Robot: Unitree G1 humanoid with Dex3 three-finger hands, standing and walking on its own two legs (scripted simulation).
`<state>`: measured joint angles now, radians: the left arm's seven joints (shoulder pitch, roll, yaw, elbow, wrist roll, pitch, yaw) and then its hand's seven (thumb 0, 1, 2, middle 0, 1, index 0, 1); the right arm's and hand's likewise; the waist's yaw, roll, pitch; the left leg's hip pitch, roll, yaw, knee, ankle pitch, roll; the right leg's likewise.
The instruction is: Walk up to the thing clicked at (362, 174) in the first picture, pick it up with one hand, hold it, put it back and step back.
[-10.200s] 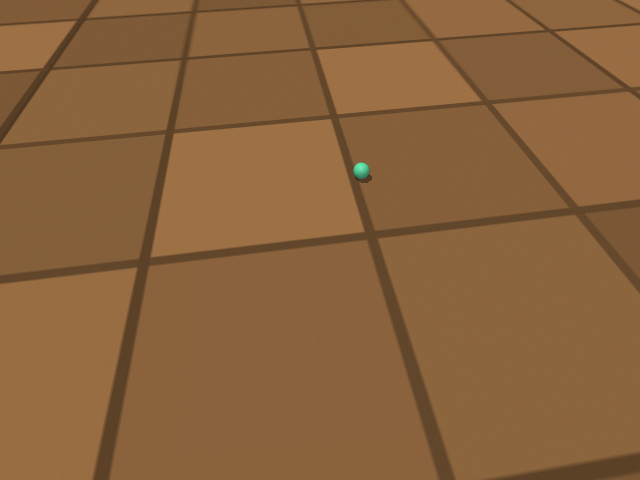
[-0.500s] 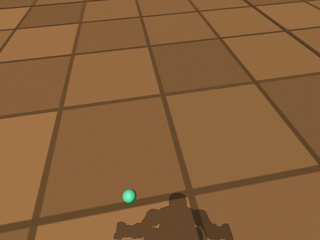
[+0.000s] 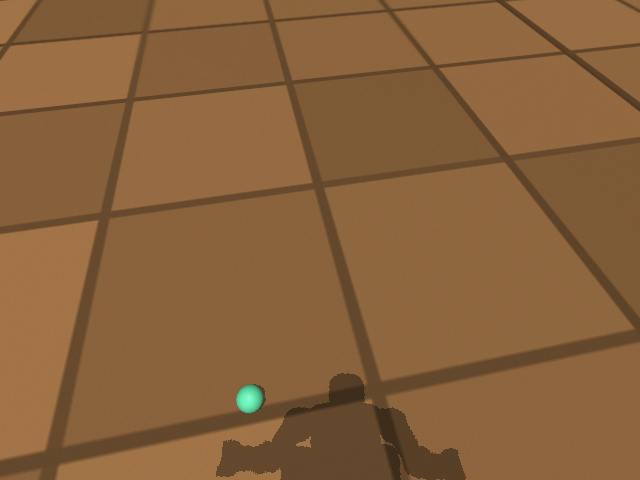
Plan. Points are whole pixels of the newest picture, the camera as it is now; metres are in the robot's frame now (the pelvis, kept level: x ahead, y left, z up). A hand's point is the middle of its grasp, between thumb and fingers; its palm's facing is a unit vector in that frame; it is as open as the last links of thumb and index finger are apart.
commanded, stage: walk up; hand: left
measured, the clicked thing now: (249, 398) +0.42 +0.25 -0.73
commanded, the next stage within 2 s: none
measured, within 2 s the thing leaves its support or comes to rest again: neither
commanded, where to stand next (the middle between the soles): +0.04 +0.01 m, yaw +0 degrees
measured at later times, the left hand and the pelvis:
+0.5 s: hand out of the picture +0.10 +0.28 -0.16, palm faces +0.00 -0.93 -0.36, open 7.4 cm; pelvis +0.03 +0.01 -0.01, yaw -2 degrees
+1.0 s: hand out of the picture +0.08 +0.24 -0.15, palm faces +0.06 -0.94 -0.34, open 7.4 cm; pelvis +0.00 -0.01 +0.00, yaw +2 degrees
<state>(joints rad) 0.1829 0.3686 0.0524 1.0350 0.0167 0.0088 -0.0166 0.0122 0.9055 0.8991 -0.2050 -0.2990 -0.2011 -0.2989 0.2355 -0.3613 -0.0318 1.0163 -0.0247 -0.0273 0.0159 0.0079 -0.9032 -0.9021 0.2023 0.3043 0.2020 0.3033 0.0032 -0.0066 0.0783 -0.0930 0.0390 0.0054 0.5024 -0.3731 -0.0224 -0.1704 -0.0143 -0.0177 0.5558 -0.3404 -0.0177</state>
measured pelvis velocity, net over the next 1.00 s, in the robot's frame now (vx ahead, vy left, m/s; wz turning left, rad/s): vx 0.00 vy -0.01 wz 0.03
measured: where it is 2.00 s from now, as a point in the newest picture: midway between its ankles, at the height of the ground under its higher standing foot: outside the picture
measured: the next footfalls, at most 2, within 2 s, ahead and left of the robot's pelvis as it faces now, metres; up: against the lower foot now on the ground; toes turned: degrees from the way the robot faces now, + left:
left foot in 0.28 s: +0.15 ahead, +0.14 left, +0.00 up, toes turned +1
right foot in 0.56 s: +0.06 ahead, -0.12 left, +0.00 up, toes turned -1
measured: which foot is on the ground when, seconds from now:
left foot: down 0.00-0.06, up 0.08-0.26, down 0.28-0.60, up 0.62-0.90, down 0.92-1.00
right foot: down 0.00-0.30, up 0.32-0.54, down 0.56-1.00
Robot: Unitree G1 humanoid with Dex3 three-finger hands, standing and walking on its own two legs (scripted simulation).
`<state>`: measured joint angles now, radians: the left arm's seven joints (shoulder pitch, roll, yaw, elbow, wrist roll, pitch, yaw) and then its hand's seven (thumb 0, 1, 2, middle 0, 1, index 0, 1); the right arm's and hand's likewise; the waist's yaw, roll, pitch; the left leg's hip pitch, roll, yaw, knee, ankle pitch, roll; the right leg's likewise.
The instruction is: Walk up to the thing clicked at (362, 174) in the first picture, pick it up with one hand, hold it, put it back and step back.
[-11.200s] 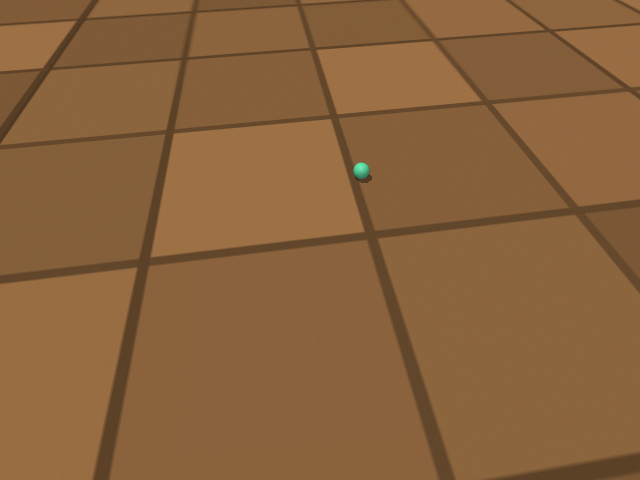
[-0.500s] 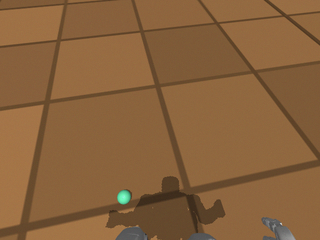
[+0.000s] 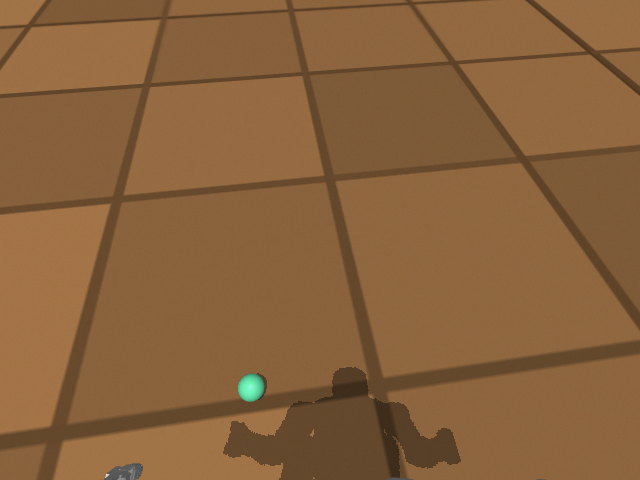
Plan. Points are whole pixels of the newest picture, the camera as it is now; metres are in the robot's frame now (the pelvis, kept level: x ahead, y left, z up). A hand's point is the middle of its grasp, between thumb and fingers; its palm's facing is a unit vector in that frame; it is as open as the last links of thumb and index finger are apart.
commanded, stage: walk up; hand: left
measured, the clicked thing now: (251, 387) +0.43 +0.25 -0.72
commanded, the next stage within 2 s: stand in 1.04 s
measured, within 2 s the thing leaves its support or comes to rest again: neither
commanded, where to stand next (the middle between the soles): +0.04 +0.02 m, yaw -1 degrees
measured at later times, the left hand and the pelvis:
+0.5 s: hand out of the picture +0.09 +0.27 -0.14, palm faces +0.02 -0.93 -0.35, open 7.4 cm; pelvis +0.01 +0.01 +0.01, yaw +0 degrees
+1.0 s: hand out of the picture +0.10 +0.26 -0.14, palm faces +0.00 -0.95 -0.33, open 7.4 cm; pelvis +0.02 +0.01 +0.02, yaw +0 degrees
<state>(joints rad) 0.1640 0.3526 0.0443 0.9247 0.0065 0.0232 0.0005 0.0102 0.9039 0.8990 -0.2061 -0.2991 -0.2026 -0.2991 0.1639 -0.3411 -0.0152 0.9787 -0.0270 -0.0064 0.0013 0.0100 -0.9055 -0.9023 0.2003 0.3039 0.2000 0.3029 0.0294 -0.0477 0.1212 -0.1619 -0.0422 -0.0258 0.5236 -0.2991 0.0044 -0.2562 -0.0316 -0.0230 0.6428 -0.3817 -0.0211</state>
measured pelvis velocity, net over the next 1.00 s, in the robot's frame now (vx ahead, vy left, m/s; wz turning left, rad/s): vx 0.02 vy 0.01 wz -0.01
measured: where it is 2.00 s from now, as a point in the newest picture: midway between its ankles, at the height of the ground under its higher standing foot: outside the picture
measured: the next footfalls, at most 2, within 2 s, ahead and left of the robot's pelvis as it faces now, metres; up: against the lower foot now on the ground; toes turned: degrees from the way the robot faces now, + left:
none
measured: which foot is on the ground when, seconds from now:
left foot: down 0.00-1.00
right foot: down 0.00-1.00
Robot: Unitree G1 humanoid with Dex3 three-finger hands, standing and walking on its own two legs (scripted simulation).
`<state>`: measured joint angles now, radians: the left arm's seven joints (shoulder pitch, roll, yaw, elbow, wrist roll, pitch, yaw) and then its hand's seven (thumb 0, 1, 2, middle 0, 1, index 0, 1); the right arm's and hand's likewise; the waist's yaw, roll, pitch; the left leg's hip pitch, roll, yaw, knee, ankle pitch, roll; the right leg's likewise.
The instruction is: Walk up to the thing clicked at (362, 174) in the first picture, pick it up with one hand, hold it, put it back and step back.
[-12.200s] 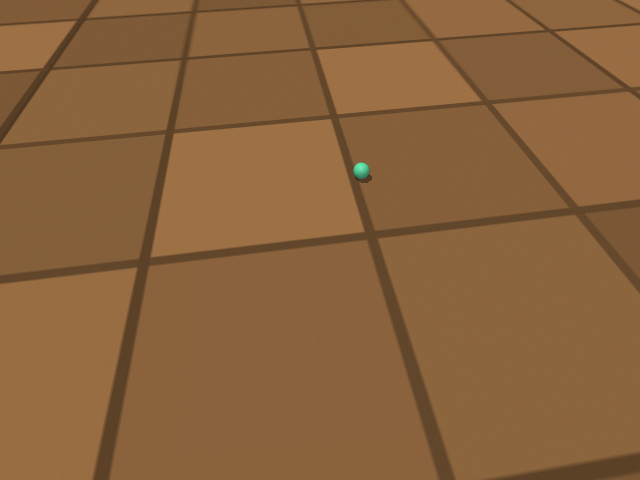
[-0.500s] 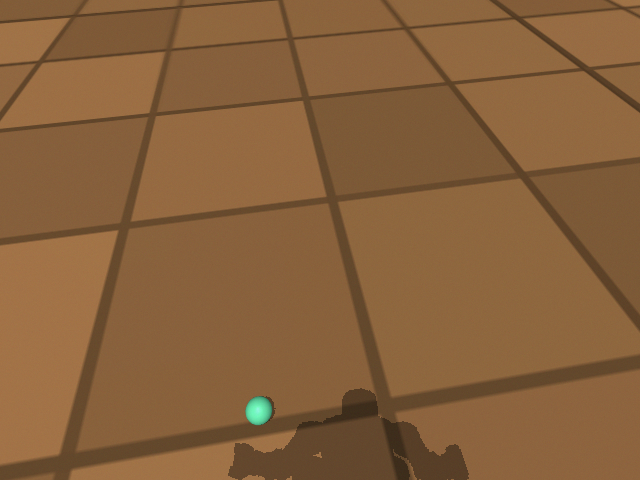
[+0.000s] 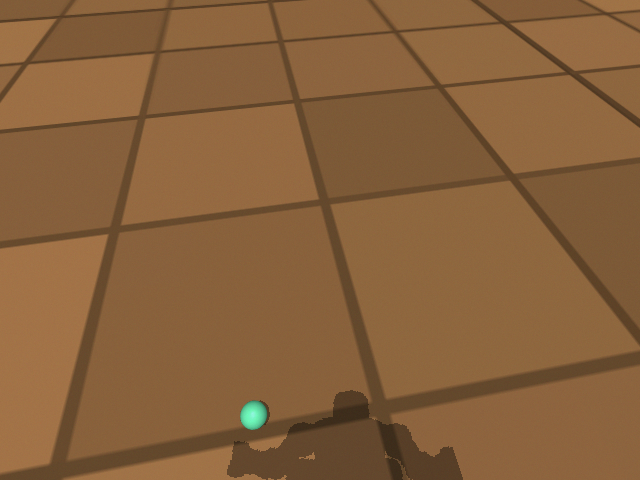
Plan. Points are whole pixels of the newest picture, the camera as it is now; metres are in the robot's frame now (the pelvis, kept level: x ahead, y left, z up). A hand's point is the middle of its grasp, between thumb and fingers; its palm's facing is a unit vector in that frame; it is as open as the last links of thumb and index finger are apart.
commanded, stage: walk up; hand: left
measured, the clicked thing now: (253, 414) +0.42 +0.24 -0.74
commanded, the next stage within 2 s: stand in 0.04 s
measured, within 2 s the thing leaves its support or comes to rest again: neither
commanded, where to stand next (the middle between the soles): +0.03 +0.00 m, yaw -1 degrees
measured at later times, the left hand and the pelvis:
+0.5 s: hand out of the picture +0.06 +0.25 -0.15, palm faces -0.01 -0.94 -0.35, open 7.4 cm; pelvis -0.02 +0.00 +0.00, yaw +0 degrees
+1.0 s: hand out of the picture +0.04 +0.25 -0.15, palm faces -0.04 -0.94 -0.35, open 7.4 cm; pelvis -0.02 -0.01 +0.00, yaw +0 degrees
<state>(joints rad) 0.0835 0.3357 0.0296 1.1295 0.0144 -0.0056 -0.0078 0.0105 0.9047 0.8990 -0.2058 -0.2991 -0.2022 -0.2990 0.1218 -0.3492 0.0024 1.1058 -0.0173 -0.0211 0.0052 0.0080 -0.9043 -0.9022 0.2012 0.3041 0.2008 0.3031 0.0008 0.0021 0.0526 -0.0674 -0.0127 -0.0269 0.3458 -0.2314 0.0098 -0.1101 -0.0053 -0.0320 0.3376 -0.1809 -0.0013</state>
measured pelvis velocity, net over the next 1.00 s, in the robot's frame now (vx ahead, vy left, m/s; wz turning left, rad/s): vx -0.02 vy -0.01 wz -0.01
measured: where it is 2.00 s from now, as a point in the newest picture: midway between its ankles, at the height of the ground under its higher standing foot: outside the picture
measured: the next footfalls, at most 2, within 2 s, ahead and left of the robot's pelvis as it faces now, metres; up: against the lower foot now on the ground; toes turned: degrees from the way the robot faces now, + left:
left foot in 1.34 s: -0.06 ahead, +0.15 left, +0.00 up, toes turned -1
right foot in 1.76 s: -0.13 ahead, -0.08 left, +0.00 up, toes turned -2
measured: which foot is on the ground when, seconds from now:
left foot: down 0.00-1.00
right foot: down 0.00-1.00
